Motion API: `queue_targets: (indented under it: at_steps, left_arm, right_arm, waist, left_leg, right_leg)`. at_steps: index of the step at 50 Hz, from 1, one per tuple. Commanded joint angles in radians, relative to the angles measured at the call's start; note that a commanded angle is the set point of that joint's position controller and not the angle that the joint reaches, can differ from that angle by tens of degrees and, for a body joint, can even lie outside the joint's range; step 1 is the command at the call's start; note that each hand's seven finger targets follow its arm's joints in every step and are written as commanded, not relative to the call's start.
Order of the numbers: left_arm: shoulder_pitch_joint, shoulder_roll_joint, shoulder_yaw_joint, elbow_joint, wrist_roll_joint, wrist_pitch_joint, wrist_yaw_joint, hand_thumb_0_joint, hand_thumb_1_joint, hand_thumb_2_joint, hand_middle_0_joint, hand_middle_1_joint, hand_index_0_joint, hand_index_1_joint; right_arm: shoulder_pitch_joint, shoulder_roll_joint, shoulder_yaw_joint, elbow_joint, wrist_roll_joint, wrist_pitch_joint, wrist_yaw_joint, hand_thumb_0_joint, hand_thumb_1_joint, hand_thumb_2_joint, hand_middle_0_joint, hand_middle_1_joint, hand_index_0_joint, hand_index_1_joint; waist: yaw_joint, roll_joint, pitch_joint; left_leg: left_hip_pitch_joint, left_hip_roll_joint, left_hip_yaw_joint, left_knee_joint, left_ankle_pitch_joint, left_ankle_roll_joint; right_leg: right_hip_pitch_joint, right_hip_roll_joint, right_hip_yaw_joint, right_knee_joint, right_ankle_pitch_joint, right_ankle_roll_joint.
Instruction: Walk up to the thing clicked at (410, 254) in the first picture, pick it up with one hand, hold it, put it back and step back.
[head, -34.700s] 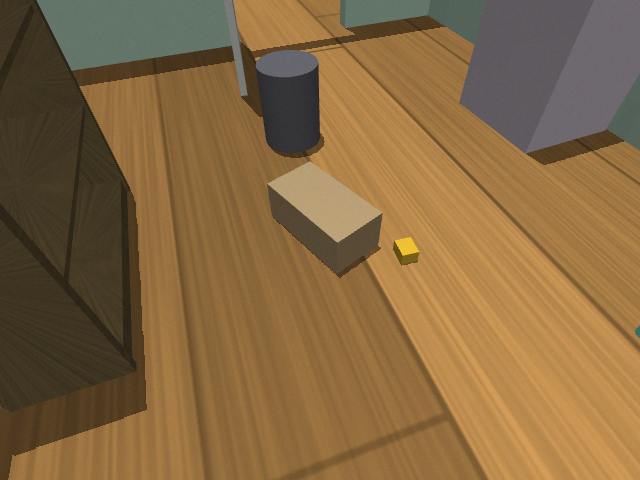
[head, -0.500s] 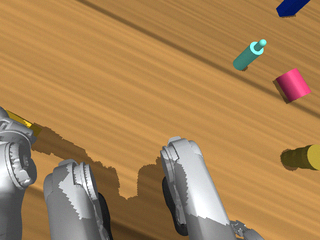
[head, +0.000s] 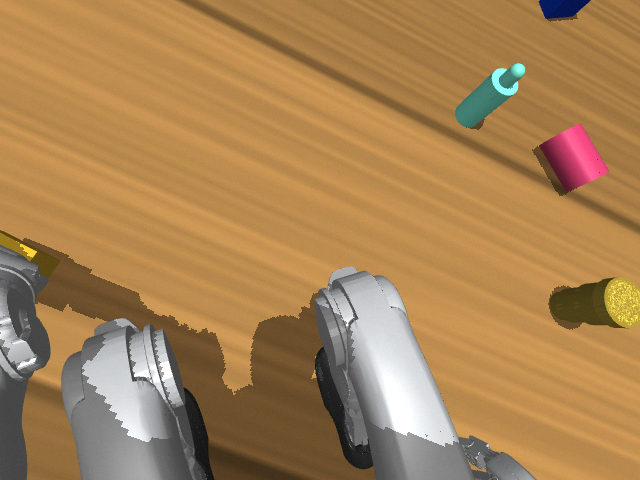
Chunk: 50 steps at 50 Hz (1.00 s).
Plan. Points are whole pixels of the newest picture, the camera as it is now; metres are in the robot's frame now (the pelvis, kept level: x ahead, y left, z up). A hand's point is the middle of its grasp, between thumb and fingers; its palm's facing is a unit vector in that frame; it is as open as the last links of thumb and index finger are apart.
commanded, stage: lower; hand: left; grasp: from above
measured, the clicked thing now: (2, 265) +0.42 +0.34 -0.20
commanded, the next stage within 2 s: rest in 0.16 s
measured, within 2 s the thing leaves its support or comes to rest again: neither
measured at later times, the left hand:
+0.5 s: hand (13, 259) +0.43 +0.33 -0.22, palm faces -0.23 -0.38 -0.90, open 11.1 cm
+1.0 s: hand (22, 264) +0.42 +0.34 -0.25, palm faces -0.21 -0.39 -0.89, open 11.1 cm
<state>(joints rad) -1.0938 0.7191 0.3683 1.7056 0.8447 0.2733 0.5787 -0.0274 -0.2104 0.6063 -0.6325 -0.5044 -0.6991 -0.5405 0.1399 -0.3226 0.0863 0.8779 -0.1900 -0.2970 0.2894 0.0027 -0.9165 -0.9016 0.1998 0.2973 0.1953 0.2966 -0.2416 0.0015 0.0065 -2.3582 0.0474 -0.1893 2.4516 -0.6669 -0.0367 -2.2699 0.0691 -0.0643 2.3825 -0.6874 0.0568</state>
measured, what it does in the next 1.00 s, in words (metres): stands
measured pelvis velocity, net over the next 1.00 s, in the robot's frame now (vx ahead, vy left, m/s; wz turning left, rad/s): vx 0.00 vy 0.01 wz -0.09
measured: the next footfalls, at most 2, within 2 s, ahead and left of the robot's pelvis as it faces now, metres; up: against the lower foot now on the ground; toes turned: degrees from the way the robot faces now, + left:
none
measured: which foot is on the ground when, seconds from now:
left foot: down 0.00-1.00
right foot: down 0.00-1.00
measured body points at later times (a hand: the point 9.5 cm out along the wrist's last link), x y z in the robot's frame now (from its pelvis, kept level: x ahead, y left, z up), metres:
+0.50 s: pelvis +0.00 +0.01 -0.01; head +0.27 +0.08 +0.35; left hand +0.44 +0.35 -0.17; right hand +0.02 -0.25 -0.09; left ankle +0.08 +0.14 -0.28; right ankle +0.10 -0.12 -0.28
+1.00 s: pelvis +0.00 +0.01 -0.01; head +0.28 +0.10 +0.33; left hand +0.44 +0.35 -0.20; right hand +0.01 -0.24 -0.07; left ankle +0.08 +0.14 -0.28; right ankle +0.10 -0.12 -0.28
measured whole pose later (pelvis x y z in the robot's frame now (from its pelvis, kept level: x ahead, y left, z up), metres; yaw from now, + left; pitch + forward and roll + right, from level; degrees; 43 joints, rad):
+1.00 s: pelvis +0.00 +0.01 -0.01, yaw -5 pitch +26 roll -13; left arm -1.13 0.96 0.40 1.82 0.81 0.23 0.74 -0.02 -0.19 0.60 -0.61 -0.54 -0.67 -0.56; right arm 0.10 -0.37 0.25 0.81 -0.23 -0.40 0.37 0.00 -0.91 -0.90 0.20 0.30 0.19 0.30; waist -0.35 -0.13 0.21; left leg -2.32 0.05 -0.29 2.54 -0.70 -0.03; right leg -2.19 0.10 -0.14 2.38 -0.69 0.07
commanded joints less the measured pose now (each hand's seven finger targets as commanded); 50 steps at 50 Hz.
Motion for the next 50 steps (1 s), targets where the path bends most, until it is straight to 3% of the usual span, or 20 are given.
queue_targets:
  at_steps: [1, 4, 7, 9, 13, 15, 16, 18, 21, 24, 25, 26, 27, 29, 34, 35, 39, 42, 43, 50]
  left_arm:
    - [-0.281, 0.287, -0.028, -0.123, 0.036, -0.038, 0.062, 0.0, 0.45, 0.873, -1.002, -0.631, -0.956, -0.68]
    - [-0.286, 0.311, 0.001, -0.153, 0.047, -0.049, 0.096, 0.0, 0.498, 0.907, -1.025, -0.667, -0.983, -0.712]
    - [-0.297, 0.309, 0.02, -0.163, 0.029, -0.041, 0.131, 0.0, 0.486, 0.947, -1.016, -0.682, -0.967, -0.733]
    - [-0.3, 0.293, 0.005, -0.13, 0.021, -0.031, 0.143, 0.0, 0.47, 0.959, -1.006, -0.686, -0.957, -0.738]
    - [-0.316, 0.319, 0.01, -0.115, 0.006, -0.019, 0.145, 0.0, 0.458, 0.96, -0.989, -0.695, -0.941, -0.746]
    - [-0.313, 0.33, -0.003, -0.094, 0.007, -0.017, 0.144, 0.0, 0.441, 0.929, -1.006, -0.61, -0.947, -0.672]
    - [-0.287, 0.346, 0.021, -0.077, -0.001, -0.018, 0.15, 0.0, 0.432, 0.916, -0.998, -0.6, -0.94, -0.661]
    - [-0.298, 0.342, -0.012, -0.054, 0.01, -0.02, 0.14, 0.0, 0.439, 0.907, -0.995, -0.612, -0.942, -0.668]
    - [-0.262, 0.369, 0.003, -0.049, 0.007, -0.027, 0.138, 0.0, 0.467, 0.873, -1.005, -0.604, -0.959, -0.652]
    - [-0.246, 0.372, -0.016, -0.035, 0.015, -0.034, 0.14, 0.0, 0.454, 0.897, -0.995, -0.627, -0.948, -0.676]
    - [-0.224, 0.4, 0.021, -0.033, 0.008, -0.038, 0.148, 0.0, 0.462, 0.893, -1.003, -0.607, -0.954, -0.659]
    - [-0.227, 0.387, -0.002, -0.016, 0.012, -0.036, 0.147, 0.0, 0.487, 0.89, -1.023, -0.617, -0.976, -0.666]
    - [-0.223, 0.4, 0.025, -0.018, 0.0, -0.041, 0.156, 0.0, 0.471, 0.88, -1.005, -0.612, -0.959, -0.66]
    - [-0.268, 0.407, 0.0, -0.022, 0.004, -0.045, 0.16, 0.0, 0.496, 0.857, -1.006, -0.624, -0.969, -0.664]
    - [-0.272, 0.445, 0.019, -0.008, 0.004, -0.058, 0.193, 0.0, 0.487, 0.884, -1.005, -0.639, -0.965, -0.682]
    - [-0.297, 0.451, -0.006, -0.014, 0.01, -0.058, 0.192, 0.0, 0.512, 0.856, -1.01, -0.65, -0.978, -0.684]
    - [-0.306, 0.463, 0.001, 0.005, -0.006, -0.061, 0.203, 0.0, 0.534, 0.861, -1.027, -0.646, -0.994, -0.681]
    - [-0.289, 0.468, -0.015, 0.014, -0.008, -0.059, 0.2, 0.0, 0.566, 0.849, -1.038, -0.666, -1.012, -0.694]
    - [-0.275, 0.466, 0.005, 0.021, -0.012, -0.058, 0.203, 0.0, 0.553, 0.884, -1.035, -0.665, -1.002, -0.701]
    - [-0.266, 0.491, 0.005, 0.009, -0.035, -0.044, 0.204, 0.0, 0.542, 0.87, -0.993, -0.713, -0.973, -0.734]
  right_arm:
    - [0.225, -0.247, -0.058, 0.012, 0.001, -0.023, -0.001, 0.0, -0.903, -0.899, 0.199, 0.299, 0.199, 0.299]
    - [0.229, -0.248, -0.051, 0.001, -0.005, -0.023, 0.006, 0.0, -0.903, -0.898, 0.199, 0.3, 0.199, 0.3]
    - [0.228, -0.253, -0.048, 0.004, -0.013, -0.023, 0.01, 0.0, -0.904, -0.899, 0.2, 0.3, 0.199, 0.3]
    - [0.23, -0.247, -0.039, 0.004, -0.024, -0.021, 0.016, 0.0, -0.905, -0.899, 0.2, 0.3, 0.199, 0.3]
    - [0.231, -0.258, -0.027, 0.007, -0.028, -0.022, 0.024, 0.0, -0.904, -0.899, 0.2, 0.3, 0.2, 0.3]
    - [0.221, -0.269, -0.02, 0.013, -0.034, -0.029, 0.029, 0.0, -0.904, -0.898, 0.2, 0.3, 0.2, 0.3]
    - [0.219, -0.277, -0.019, 0.01, -0.029, -0.03, 0.029, 0.0, -0.902, -0.898, 0.2, 0.3, 0.2, 0.3]
    - [0.216, -0.276, -0.004, 0.01, -0.037, -0.036, 0.037, 0.0, -0.901, -0.897, 0.2, 0.3, 0.2, 0.3]
    - [0.209, -0.292, 0.006, -0.004, -0.025, -0.041, 0.04, 0.0, -0.899, -0.896, 0.2, 0.3, 0.2, 0.3]
    - [0.206, -0.291, 0.024, -0.011, -0.031, -0.049, 0.049, 0.0, -0.902, -0.897, 0.2, 0.3, 0.2, 0.3]
    - [0.209, -0.305, 0.021, -0.013, -0.022, -0.05, 0.049, 0.0, -0.9, -0.897, 0.2, 0.3, 0.2, 0.3]
    - [0.205, -0.292, 0.03, -0.016, -0.029, -0.051, 0.051, 0.0, -0.903, -0.898, 0.2, 0.3, 0.2, 0.3]
    - [0.205, -0.304, 0.028, -0.02, -0.021, -0.055, 0.051, 0.0, -0.901, -0.897, 0.2, 0.3, 0.2, 0.3]
    - [0.204, -0.309, 0.039, -0.022, -0.03, -0.062, 0.058, 0.0, -0.899, -0.896, 0.2, 0.3, 0.2, 0.3]
    - [0.191, -0.328, 0.051, -0.021, -0.03, -0.077, 0.059, 0.0, -0.902, -0.899, 0.2, 0.3, 0.2, 0.3]
    - [0.181, -0.323, 0.059, -0.019, -0.041, -0.083, 0.062, 0.0, -0.903, -0.898, 0.2, 0.3, 0.2, 0.3]
    - [0.182, -0.342, 0.068, -0.022, -0.042, -0.099, 0.069, 0.0, -0.903, -0.899, 0.2, 0.3, 0.2, 0.3]
    - [0.175, -0.348, 0.078, -0.026, -0.045, -0.108, 0.073, 0.0, -0.904, -0.899, 0.2, 0.3, 0.2, 0.3]
    - [0.195, -0.353, 0.076, -0.023, -0.039, -0.107, 0.075, 0.0, -0.903, -0.899, 0.2, 0.3, 0.2, 0.3]
    - [0.171, -0.366, 0.089, -0.036, -0.033, -0.117, 0.086, 0.0, -0.901, -0.899, 0.2, 0.3, 0.2, 0.3]
  waist:
    - [-0.019, 0.285, -0.64]
    - [-0.02, 0.315, -0.666]
    - [-0.028, 0.353, -0.677]
    - [-0.049, 0.336, -0.634]
    - [-0.056, 0.337, -0.622]
    - [-0.067, 0.352, -0.6]
    - [-0.056, 0.334, -0.613]
    - [-0.084, 0.324, -0.591]
    - [-0.07, 0.332, -0.601]
    - [-0.084, 0.31, -0.577]
    - [-0.068, 0.313, -0.598]
    - [-0.078, 0.315, -0.571]
    - [-0.074, 0.311, -0.581]
    - [-0.105, 0.316, -0.548]
    - [-0.107, 0.345, -0.524]
    - [-0.126, 0.336, -0.497]
    - [-0.143, 0.357, -0.48]
    - [-0.149, 0.36, -0.462]
    - [-0.142, 0.357, -0.485]
    - [-0.145, 0.371, -0.441]
  left_leg:
    - [0.493, 0.001, 0.113, -0.217, 0.127, 0.048]
    - [0.51, 0.004, 0.116, -0.211, 0.138, 0.046]
    - [0.54, 0.01, 0.113, -0.206, 0.175, 0.039]
    - [0.515, 0.014, 0.115, -0.186, 0.176, 0.044]
    - [0.52, 0.017, 0.11, -0.177, 0.196, 0.042]
    - [0.518, 0.017, 0.106, -0.179, 0.196, 0.042]
    - [0.519, 0.019, 0.098, -0.179, 0.192, 0.041]
    - [0.509, 0.018, 0.093, -0.175, 0.19, 0.044]
    - [0.528, 0.02, 0.083, -0.178, 0.197, 0.043]
    - [0.491, 0.02, 0.084, -0.163, 0.205, 0.051]
    - [0.508, 0.022, 0.077, -0.173, 0.211, 0.046]
    - [0.486, 0.022, 0.084, -0.164, 0.205, 0.049]
    - [0.504, 0.026, 0.074, -0.168, 0.202, 0.048]
    - [0.493, 0.026, 0.07, -0.162, 0.191, 0.048]
    - [0.512, 0.032, 0.064, -0.161, 0.167, 0.043]
    - [0.492, 0.031, 0.066, -0.15, 0.156, 0.046]
    - [0.515, 0.036, 0.056, -0.152, 0.154, 0.038]
    - [0.516, 0.035, 0.055, -0.148, 0.152, 0.037]
    - [0.536, 0.039, 0.049, -0.162, 0.166, 0.033]
    - [0.529, 0.044, 0.031, -0.156, 0.178, 0.029]
  right_leg:
    - [0.312, 0.021, -0.135, -0.241, 0.163, -0.078]
    - [0.332, 0.02, -0.136, -0.24, 0.183, -0.078]
    - [0.323, 0.017, -0.144, -0.227, 0.221, -0.079]
    - [0.328, 0.016, -0.143, -0.234, 0.234, -0.073]
    - [0.338, 0.018, -0.143, -0.237, 0.251, -0.07]
    - [0.341, 0.018, -0.152, -0.227, 0.254, -0.07]
    - [0.348, 0.021, -0.159, -0.227, 0.246, -0.071]
    - [0.353, 0.023, -0.167, -0.221, 0.251, -0.07]
    - [0.364, 0.03, -0.172, -0.225, 0.254, -0.073]
    - [0.398, 0.034, -0.169, -0.228, 0.276, -0.066]
    - [0.407, 0.034, -0.177, -0.225, 0.272, -0.07]
    - [0.407, 0.036, -0.169, -0.229, 0.276, -0.067]
    - [0.401, 0.038, -0.181, -0.229, 0.268, -0.068]
    - [0.393, 0.037, -0.187, -0.221, 0.264, -0.067]
    - [0.398, 0.041, -0.189, -0.231, 0.247, -0.069]
    - [0.397, 0.038, -0.19, -0.227, 0.242, -0.064]
    - [0.393, 0.038, -0.206, -0.221, 0.238, -0.065]
    - [0.4, 0.038, -0.208, -0.222, 0.242, -0.063]
    - [0.419, 0.042, -0.212, -0.23, 0.25, -0.065]
    - [0.402, 0.037, -0.229, -0.211, 0.269, -0.061]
